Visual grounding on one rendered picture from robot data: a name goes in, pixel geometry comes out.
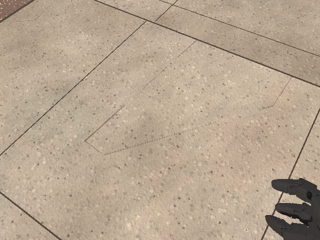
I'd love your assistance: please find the robot right hand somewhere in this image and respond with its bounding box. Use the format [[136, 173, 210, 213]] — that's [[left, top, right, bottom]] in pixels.
[[265, 178, 320, 240]]

